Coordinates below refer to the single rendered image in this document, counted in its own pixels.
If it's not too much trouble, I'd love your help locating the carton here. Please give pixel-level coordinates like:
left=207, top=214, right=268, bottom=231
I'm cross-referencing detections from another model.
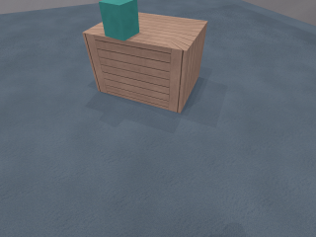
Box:
left=99, top=0, right=139, bottom=41

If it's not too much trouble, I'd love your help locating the pedestal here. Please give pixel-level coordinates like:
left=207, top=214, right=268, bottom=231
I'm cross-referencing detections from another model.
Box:
left=82, top=12, right=208, bottom=114

